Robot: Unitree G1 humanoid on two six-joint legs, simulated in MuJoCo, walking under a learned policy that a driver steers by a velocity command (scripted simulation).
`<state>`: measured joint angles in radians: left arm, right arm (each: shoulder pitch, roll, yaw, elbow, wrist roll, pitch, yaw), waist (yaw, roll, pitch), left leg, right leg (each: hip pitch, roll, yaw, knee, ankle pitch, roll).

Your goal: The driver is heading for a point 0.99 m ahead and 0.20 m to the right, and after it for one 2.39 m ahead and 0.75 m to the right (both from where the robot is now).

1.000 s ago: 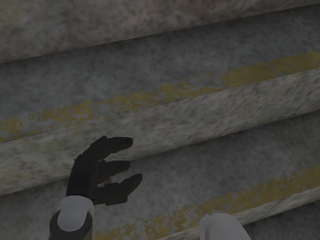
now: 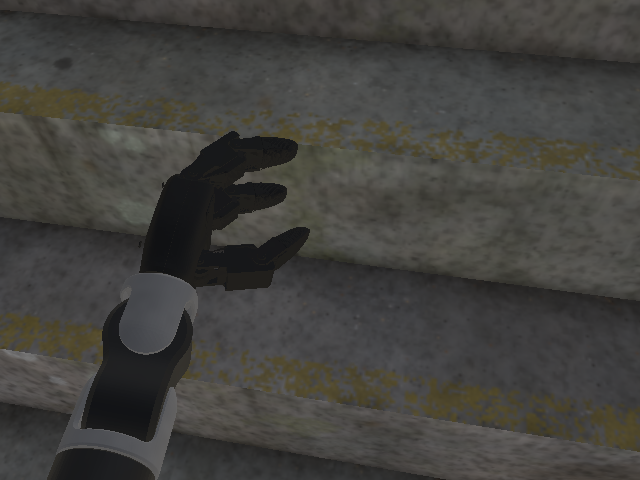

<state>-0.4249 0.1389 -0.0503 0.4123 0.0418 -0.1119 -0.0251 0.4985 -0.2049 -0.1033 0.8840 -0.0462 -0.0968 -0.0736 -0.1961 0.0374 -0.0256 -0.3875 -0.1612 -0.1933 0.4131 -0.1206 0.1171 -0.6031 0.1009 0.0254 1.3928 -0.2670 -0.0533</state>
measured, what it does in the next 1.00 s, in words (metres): climbs, turning right: right foot, then left foot 0.24 m higher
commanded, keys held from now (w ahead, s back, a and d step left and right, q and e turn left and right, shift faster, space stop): w+shift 0.44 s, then w+e+shift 0.56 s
